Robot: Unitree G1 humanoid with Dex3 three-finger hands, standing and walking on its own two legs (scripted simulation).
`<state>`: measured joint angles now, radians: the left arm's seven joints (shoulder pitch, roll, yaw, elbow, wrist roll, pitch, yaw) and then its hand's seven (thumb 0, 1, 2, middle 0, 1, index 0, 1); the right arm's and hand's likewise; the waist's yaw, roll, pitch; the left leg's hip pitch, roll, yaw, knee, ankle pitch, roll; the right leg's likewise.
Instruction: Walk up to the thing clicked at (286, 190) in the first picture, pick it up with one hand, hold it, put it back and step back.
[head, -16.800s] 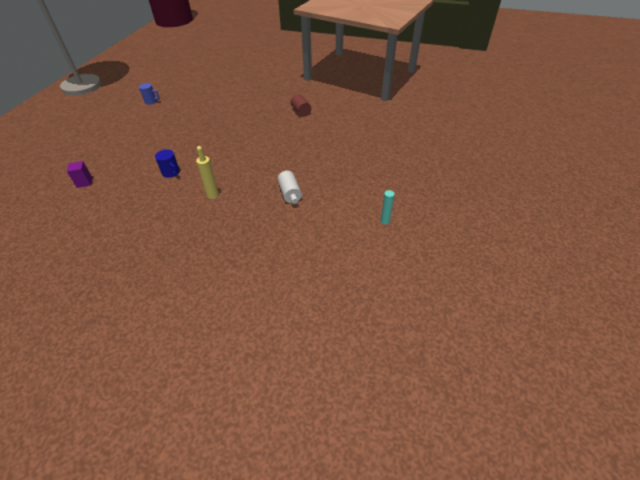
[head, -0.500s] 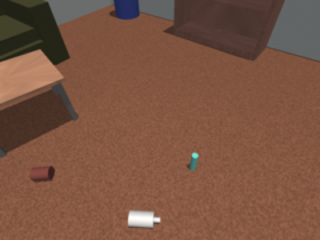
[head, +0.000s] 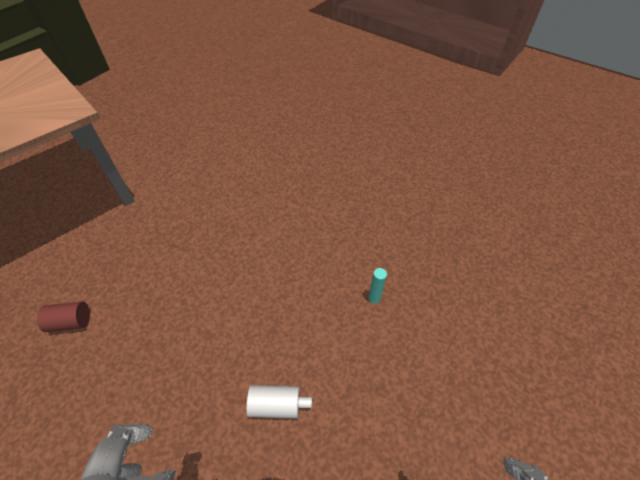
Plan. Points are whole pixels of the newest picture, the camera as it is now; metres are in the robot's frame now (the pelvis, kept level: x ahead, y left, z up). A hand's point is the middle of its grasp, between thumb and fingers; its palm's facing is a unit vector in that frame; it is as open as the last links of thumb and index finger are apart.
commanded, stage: rise first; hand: left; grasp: from above
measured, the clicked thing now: (280, 401) +0.41 +0.13 -0.71
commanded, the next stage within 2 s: none
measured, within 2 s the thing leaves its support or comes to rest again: neither
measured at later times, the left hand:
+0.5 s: hand out of the picture +0.13 +0.25 -0.24, palm faces -0.26 -0.83 -0.50, open 14.1 cm
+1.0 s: hand (213, 445) +0.25 +0.24 -0.45, palm faces -0.46 -0.34 -0.82, open 13.8 cm
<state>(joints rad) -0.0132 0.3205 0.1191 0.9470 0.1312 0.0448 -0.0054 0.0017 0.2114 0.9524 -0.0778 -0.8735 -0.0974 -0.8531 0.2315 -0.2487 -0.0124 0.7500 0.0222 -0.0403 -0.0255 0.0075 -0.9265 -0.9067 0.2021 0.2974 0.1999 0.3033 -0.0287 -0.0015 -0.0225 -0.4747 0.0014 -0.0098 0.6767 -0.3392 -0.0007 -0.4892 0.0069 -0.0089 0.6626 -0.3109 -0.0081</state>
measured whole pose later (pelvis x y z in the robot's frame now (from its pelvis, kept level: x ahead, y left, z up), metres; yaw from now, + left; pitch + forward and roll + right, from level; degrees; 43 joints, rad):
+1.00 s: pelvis -0.08 +0.00 -0.30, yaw +0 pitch +33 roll -1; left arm -0.43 0.41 -0.01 0.88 0.80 -0.07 0.24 -0.01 -0.49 0.96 -0.11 -1.04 -0.12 -1.04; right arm 0.09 -0.28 -0.06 0.69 -0.02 -0.14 0.03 0.01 -0.91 -0.90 0.20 0.30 0.20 0.30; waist -0.05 0.02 -0.16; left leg -1.90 -0.01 -0.03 1.99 -0.68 -0.01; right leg -1.91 -0.01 -0.03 1.97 -0.64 -0.02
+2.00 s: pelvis -0.08 +0.01 -0.40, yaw -3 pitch +36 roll -4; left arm -0.83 0.53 0.00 1.40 1.27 -0.22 0.49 0.00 -0.50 0.99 -0.08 -1.02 -0.10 -1.00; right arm 0.13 -0.25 -0.01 0.78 -0.14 -0.07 0.11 0.00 -0.92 -0.90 0.20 0.30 0.20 0.30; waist -0.19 0.00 -0.12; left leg -2.22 -0.02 -0.06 2.32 -0.72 0.01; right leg -2.21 -0.01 -0.06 2.25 -0.66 -0.01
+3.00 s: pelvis -0.08 +0.01 -0.42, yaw -4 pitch +35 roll -6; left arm -0.93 0.55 0.00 1.50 1.29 -0.16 0.53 0.00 -0.54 1.02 -0.07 -1.03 -0.08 -1.03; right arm 0.15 -0.27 0.02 0.78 -0.16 -0.10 0.15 0.00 -0.92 -0.90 0.20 0.30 0.20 0.30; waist -0.25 0.01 -0.09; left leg -2.28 -0.01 -0.07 2.38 -0.72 0.01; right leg -2.27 0.00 -0.08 2.30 -0.65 0.00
